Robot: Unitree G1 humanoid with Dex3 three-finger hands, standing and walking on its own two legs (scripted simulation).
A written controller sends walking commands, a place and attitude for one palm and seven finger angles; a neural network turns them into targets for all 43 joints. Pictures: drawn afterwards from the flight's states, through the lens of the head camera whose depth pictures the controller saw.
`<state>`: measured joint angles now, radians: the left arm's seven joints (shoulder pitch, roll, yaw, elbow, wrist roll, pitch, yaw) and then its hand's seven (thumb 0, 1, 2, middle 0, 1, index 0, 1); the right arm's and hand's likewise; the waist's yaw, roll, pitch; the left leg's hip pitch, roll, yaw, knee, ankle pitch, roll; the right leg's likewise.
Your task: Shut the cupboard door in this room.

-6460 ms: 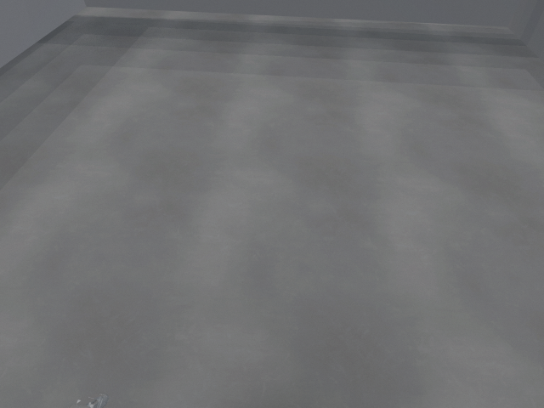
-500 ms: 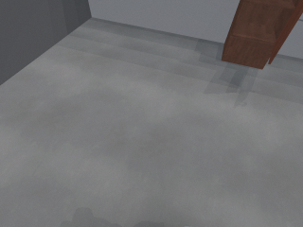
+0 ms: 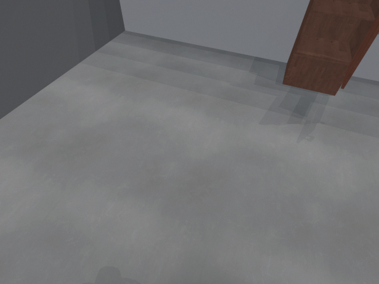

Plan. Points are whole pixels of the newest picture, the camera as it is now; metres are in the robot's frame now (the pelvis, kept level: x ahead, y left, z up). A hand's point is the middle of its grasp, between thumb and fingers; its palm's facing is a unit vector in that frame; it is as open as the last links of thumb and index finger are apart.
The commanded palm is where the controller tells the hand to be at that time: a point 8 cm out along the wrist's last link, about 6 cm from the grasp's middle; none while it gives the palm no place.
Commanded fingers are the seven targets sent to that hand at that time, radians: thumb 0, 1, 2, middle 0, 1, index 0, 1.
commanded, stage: stand and wait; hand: left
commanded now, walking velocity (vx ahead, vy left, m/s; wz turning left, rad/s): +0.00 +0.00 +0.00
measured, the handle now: out of the picture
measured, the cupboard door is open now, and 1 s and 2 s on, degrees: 78 78 78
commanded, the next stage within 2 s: turn or walk to find it in 0.26 s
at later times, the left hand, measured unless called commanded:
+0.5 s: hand out of the picture -0.02 +0.19 -0.18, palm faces +0.07 -0.98 -0.19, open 7.4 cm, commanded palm none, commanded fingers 0.00 0.90 0.90 -0.20 -0.30 -0.20 -0.30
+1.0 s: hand out of the picture +0.08 +0.22 -0.14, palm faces +0.24 -0.93 -0.28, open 7.4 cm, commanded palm none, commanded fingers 0.00 0.90 0.90 -0.20 -0.30 -0.20 -0.30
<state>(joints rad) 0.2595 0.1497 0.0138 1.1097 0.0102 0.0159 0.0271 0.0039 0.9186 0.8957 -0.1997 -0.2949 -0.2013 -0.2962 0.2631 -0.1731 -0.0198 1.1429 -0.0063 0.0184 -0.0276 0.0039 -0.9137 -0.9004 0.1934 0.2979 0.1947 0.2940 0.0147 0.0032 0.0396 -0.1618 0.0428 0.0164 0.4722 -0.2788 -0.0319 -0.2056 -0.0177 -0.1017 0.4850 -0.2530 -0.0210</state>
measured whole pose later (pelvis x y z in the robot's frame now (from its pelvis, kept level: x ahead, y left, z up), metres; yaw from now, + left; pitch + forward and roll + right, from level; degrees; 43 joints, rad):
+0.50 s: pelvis -0.01 +0.02 +0.00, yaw +2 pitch -1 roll +0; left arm 0.28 0.14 0.02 1.11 0.02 0.02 0.03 0.00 0.91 0.90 -0.20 -0.29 -0.20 -0.30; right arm 0.31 -0.12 -0.01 1.13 -0.01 0.03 -0.02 0.00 -0.91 -0.90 0.20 0.30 0.20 0.29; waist 0.00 0.00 0.03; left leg -0.22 0.00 0.01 0.49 -0.26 0.00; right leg -0.25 -0.06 -0.11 0.50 -0.24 0.01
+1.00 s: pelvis -0.02 -0.01 +0.00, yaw +15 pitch +2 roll +0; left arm 0.09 0.21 0.04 0.89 0.01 0.02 0.02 0.00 0.91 0.90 -0.20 -0.29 -0.20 -0.30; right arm 0.24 -0.24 -0.06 0.95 -0.02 0.04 -0.01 0.00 -0.91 -0.90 0.20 0.30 0.20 0.29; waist -0.04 0.04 0.04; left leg -0.33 -0.07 -0.21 0.50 -0.21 -0.03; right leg -0.28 0.00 -0.01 0.58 -0.35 0.05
